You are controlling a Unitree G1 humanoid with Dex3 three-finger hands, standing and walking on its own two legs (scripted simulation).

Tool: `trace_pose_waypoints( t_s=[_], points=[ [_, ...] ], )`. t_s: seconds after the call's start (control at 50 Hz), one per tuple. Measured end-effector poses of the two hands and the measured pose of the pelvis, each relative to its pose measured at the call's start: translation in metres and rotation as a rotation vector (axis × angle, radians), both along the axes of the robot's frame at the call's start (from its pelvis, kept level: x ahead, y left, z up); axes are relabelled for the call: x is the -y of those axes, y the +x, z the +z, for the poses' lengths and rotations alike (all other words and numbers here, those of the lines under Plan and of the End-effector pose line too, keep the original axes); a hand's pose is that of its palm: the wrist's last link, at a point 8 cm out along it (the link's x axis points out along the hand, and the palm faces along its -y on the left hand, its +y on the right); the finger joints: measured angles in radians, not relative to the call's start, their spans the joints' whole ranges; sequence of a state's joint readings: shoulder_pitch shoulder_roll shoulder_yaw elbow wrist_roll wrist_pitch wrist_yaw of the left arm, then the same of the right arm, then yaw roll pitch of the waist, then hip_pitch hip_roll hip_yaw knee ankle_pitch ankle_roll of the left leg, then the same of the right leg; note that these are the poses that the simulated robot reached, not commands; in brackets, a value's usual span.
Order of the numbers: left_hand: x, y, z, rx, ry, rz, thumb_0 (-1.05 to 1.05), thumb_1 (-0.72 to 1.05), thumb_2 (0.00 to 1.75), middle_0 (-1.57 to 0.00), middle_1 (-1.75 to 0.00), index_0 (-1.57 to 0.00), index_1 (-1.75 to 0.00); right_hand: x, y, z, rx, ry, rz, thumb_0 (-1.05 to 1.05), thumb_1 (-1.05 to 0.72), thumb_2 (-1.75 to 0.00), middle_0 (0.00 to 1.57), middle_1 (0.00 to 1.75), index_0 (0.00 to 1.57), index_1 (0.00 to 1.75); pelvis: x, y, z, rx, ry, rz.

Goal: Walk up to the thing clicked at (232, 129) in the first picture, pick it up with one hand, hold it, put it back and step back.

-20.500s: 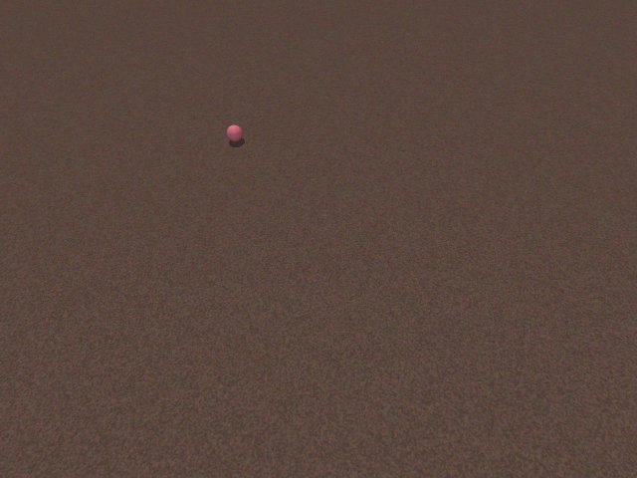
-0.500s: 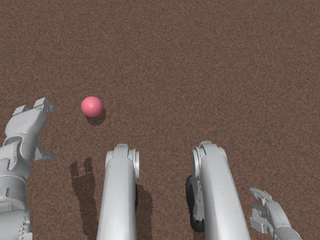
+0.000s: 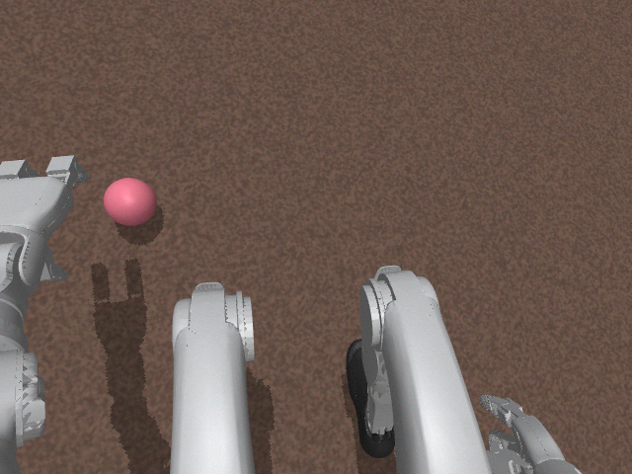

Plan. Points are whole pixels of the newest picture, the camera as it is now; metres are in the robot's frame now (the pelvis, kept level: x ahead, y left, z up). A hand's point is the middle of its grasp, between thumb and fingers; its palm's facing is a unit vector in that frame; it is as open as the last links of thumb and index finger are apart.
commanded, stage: rise first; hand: left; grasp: from above
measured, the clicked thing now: (130, 202) +0.50 +0.29 -0.32
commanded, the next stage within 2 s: approach in 0.52 s
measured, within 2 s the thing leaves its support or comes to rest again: neither
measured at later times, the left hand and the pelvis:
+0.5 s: hand (74, 222) +0.43 +0.33 -0.19, palm faces -0.46 -0.07 -0.88, open 14.0 cm; pelvis +0.01 +0.00 -0.02, yaw -1 degrees
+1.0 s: hand (128, 166) +0.52 +0.27 -0.20, palm faces -0.35 -0.05 -0.93, open 14.0 cm; pelvis +0.01 -0.01 -0.03, yaw -2 degrees
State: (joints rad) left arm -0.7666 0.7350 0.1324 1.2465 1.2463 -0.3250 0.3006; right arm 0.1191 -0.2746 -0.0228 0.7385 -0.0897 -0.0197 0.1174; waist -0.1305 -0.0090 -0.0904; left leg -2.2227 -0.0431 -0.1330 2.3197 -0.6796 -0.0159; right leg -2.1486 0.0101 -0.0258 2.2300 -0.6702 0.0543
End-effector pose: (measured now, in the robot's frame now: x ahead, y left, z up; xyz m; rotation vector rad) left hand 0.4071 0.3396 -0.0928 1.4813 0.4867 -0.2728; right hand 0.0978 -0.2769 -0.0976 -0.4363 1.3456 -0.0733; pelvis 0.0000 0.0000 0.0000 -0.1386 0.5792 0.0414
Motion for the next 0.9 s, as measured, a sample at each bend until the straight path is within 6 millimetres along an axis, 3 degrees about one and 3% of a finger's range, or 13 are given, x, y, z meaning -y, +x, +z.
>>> trace_pose_waypoints(
  t_s=[0.18, 0.42, 0.72, 0.8, 0.9],
  points=[
    [0.002, 0.009, -0.016, 0.0, 0.009, -0.028, 0.0, -0.47, 0.96, -0.12, -0.97, -0.12, -0.96, -0.005, 0.001, -0.008, -0.029, 0.009, 0.014, 0.0, -0.91, -0.9, 0.2, 0.3, 0.2, 0.3, -0.001, 0.004, -0.008, -0.013, -0.005, -0.003],
    [0.007, 0.022, -0.034, 0.006, 0.014, 0.0, 0.0, -0.5, 0.98, -0.09, -1.02, -0.1, -1.01, -0.001, -0.012, -0.017, -0.074, 0.007, 0.011, 0.0, -0.91, -0.9, 0.2, 0.3, 0.2, 0.3, 0.002, 0.008, -0.018, -0.023, -0.001, -0.012],
    [0.016, 0.035, -0.045, -0.007, 0.011, 0.008, 0.0, -0.53, 1.0, -0.08, -1.04, -0.08, -1.03, 0.006, -0.025, -0.026, -0.127, 0.006, 0.005, 0.0, -0.91, -0.9, 0.2, 0.3, 0.2, 0.3, 0.008, 0.011, -0.026, -0.025, 0.008, -0.021],
    [0.022, 0.045, -0.049, -0.002, 0.014, -0.015, -0.01, -0.52, 0.99, -0.08, -1.05, -0.08, -1.04, 0.007, -0.024, -0.027, -0.132, -0.002, 0.018, 0.0, -0.91, -0.89, 0.2, 0.3, 0.2, 0.3, 0.008, 0.012, -0.029, -0.026, 0.007, -0.023],
    [0.045, 0.074, -0.053, 0.04, 0.004, -0.064, -0.01, -0.52, 0.98, -0.08, -1.07, -0.09, -1.05, 0.007, -0.028, -0.023, -0.131, -0.024, 0.019, 0.0, -0.91, -0.89, 0.2, 0.3, 0.2, 0.3, 0.007, 0.012, -0.032, -0.029, 0.0, -0.027]
  ],
)
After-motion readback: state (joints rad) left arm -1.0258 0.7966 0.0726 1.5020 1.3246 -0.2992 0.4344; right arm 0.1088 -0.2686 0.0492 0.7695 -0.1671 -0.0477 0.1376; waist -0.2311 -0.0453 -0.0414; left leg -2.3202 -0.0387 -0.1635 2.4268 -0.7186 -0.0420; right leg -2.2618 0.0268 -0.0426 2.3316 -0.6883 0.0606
